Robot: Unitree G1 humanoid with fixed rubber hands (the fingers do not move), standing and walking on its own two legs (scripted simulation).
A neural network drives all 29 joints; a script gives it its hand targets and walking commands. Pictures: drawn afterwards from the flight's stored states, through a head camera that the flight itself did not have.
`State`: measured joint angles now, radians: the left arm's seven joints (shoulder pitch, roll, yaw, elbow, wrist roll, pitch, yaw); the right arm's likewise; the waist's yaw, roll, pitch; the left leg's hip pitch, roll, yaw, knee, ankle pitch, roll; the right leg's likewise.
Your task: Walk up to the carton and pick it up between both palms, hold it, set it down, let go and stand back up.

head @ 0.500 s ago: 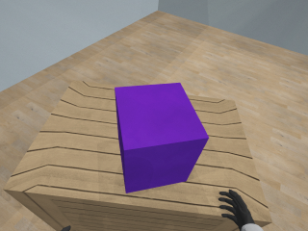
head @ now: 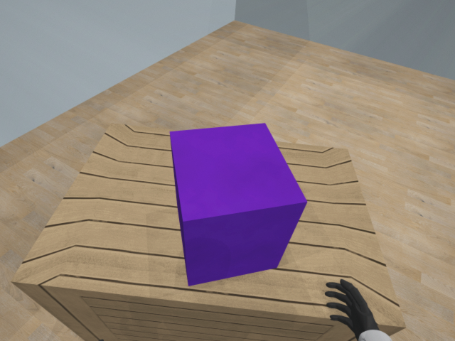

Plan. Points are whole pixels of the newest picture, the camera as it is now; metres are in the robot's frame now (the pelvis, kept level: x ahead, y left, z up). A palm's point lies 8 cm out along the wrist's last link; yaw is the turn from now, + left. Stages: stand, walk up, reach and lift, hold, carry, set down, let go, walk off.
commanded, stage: stand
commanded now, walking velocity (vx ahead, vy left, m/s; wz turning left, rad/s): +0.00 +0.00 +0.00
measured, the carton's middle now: (226, 204) +0.40 +0.05 -0.01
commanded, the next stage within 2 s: none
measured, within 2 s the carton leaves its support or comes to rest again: neither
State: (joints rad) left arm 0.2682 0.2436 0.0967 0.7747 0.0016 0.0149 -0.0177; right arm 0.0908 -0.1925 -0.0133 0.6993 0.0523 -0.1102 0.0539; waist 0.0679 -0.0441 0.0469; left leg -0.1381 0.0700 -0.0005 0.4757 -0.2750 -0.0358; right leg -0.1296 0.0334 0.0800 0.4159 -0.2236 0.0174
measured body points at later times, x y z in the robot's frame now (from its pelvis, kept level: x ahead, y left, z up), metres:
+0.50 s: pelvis +0.00 +0.00 +0.00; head -0.01 +0.02 +0.45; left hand +0.07 +0.27 -0.13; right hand +0.21 -0.22 -0.06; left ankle -0.01 +0.14 -0.74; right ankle +0.01 -0.14 -0.74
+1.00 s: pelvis +0.00 +0.00 +0.00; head -0.01 +0.02 +0.45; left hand +0.07 +0.27 -0.13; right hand +0.21 -0.22 -0.06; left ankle -0.01 +0.14 -0.74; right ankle +0.01 -0.14 -0.74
